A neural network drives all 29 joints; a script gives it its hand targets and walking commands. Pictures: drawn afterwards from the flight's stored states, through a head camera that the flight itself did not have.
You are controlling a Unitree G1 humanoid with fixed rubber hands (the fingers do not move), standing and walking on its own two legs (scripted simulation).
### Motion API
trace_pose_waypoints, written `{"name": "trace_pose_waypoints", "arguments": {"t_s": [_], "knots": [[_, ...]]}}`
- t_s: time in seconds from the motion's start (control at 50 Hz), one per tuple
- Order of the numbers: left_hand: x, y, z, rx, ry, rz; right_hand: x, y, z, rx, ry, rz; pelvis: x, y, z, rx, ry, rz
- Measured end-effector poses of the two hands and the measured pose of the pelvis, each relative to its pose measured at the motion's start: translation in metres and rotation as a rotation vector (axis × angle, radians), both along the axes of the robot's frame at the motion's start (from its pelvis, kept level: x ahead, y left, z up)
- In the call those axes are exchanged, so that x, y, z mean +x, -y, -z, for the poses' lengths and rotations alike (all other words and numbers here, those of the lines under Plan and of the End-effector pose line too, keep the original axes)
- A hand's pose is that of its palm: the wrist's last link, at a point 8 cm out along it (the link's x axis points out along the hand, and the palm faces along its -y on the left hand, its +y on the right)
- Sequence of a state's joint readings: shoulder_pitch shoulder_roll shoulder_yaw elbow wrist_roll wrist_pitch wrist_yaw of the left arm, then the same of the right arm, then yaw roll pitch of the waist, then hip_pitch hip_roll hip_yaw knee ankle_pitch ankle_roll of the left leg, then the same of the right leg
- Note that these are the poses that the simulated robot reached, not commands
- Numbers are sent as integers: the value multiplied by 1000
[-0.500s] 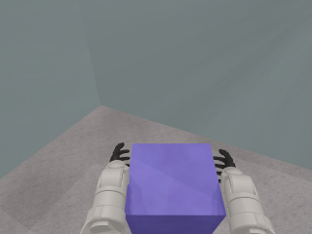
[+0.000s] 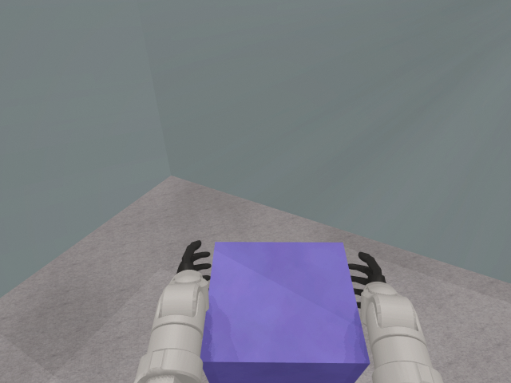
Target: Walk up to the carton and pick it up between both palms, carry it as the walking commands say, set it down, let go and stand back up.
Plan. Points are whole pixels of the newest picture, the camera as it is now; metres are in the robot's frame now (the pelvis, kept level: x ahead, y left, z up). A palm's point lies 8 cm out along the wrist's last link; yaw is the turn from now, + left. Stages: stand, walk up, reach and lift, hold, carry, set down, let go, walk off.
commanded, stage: reach and lift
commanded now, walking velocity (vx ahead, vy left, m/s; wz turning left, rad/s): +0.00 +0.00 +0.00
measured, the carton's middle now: (278, 317) +0.29 +0.00 -0.04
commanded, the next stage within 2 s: hold in 0.18 s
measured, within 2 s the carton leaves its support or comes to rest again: neither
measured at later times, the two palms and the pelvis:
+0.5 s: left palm (192, 281) +0.29 +0.15 +0.05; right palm (380, 299) +0.27 -0.16 +0.04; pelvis +0.00 +0.00 +0.00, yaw -1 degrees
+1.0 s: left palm (186, 284) +0.29 +0.16 +0.04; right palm (370, 295) +0.29 -0.15 +0.03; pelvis -0.01 +0.00 -0.02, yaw +4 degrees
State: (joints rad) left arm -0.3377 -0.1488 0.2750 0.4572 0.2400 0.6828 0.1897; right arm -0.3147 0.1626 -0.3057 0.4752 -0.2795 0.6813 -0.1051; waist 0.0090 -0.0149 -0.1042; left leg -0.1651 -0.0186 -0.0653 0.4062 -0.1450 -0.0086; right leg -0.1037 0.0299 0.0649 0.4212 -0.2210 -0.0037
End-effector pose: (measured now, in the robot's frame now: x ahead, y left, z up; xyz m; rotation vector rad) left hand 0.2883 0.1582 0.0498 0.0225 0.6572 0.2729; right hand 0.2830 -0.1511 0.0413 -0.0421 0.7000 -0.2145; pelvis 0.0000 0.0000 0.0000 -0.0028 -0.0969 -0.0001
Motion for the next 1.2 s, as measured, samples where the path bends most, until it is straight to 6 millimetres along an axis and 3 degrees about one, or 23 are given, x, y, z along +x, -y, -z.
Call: {"name": "trace_pose_waypoints", "arguments": {"t_s": [0.3,0.84,0.94,1.02,1.1,1.2], "knots": [[1,7,-3,-7,8,31,-8,7,-4,-4,7,32,-7,-5,1,4,16,21],[-1,4,1,0,11,21,-5,4,0,-9,7,8,2,-3,0,8,21,14],[2,1,5,11,17,15,-1,1,5,-6,13,10,-5,-2,12,-5,-39,-21],[-2,-8,6,9,32,-24,6,-9,7,4,26,-18,-11,-5,26,-38,-71,-87],[-14,-31,8,-12,24,-80,9,-32,5,19,16,-40,-14,-13,35,-26,-87,-137],[-38,-65,6,-42,-60,-159,0,-67,2,30,-72,-72,-24,-14,26,-40,-129,-166]]}}
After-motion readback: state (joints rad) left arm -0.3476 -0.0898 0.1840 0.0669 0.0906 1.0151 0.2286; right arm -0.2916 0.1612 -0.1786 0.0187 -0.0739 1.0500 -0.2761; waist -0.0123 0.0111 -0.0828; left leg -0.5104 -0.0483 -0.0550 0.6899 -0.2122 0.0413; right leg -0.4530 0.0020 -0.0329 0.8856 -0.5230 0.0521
